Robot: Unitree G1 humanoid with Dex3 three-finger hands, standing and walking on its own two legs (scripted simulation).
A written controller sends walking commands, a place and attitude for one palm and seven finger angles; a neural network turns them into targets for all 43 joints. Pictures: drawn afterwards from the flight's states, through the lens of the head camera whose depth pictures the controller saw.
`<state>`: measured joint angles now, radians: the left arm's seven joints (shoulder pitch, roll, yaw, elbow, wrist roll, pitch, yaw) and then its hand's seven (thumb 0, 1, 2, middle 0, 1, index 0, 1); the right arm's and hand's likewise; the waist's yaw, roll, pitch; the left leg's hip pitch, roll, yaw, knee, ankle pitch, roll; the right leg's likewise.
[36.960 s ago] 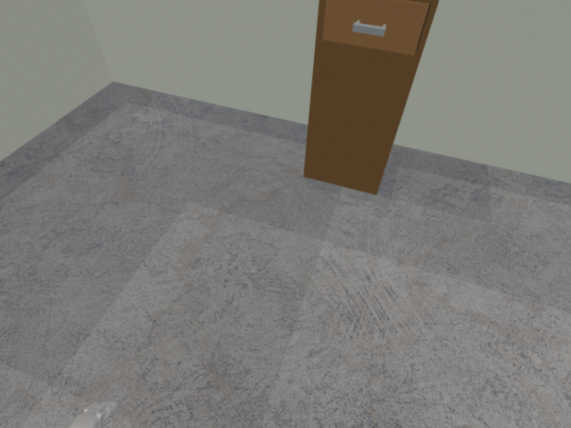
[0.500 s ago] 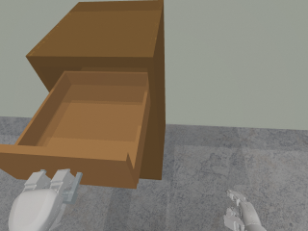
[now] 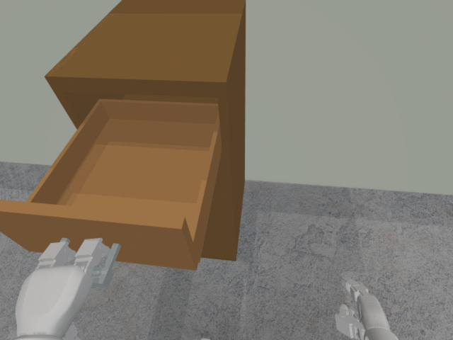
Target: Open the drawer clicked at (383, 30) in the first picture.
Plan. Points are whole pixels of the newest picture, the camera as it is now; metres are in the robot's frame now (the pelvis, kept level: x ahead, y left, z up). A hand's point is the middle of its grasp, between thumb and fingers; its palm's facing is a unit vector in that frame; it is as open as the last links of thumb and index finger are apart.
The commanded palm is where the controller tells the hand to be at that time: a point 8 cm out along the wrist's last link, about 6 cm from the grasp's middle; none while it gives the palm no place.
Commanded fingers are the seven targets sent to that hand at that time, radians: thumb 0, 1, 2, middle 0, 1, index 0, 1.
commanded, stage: lift the hand off the handle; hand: left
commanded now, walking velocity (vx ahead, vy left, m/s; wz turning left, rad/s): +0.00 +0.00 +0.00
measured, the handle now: (82, 261) +0.21 +0.27 +0.05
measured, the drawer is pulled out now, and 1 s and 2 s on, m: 0.30 0.30 0.30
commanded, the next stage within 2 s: draw the hand back to the body in 1.44 s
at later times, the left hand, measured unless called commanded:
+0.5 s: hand (73, 288) +0.17 +0.26 +0.05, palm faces -0.02 -0.07 -1.00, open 13.3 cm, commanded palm +0.15 +0.27 +0.13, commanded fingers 0.00 -0.50 0.30 -0.30 -1.20 -0.30 -1.20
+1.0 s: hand (40, 264) +0.17 +0.27 +0.13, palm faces +0.10 -0.11 -0.99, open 13.2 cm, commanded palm +0.14 +0.27 +0.20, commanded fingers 0.00 -0.50 0.30 -0.30 -1.20 -0.30 -1.20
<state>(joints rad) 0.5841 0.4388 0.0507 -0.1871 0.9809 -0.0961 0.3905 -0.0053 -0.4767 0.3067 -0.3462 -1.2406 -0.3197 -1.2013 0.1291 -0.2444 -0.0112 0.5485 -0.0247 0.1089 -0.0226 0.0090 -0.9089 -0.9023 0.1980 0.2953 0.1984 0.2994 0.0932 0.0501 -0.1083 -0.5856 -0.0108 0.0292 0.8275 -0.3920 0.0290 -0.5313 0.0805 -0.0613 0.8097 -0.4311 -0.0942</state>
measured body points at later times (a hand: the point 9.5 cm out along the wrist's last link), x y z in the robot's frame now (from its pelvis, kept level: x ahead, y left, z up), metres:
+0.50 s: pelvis +0.00 +0.00 +0.01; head +0.01 -0.02 +0.46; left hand +0.16 +0.26 +0.11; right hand +0.21 -0.20 -0.08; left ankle +0.01 +0.10 -0.70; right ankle -0.02 -0.06 -0.70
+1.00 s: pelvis +0.00 +0.04 +0.03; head +0.00 +0.00 +0.48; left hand +0.16 +0.27 +0.19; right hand +0.24 -0.15 -0.06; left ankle +0.01 +0.10 -0.70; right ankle -0.02 -0.06 -0.70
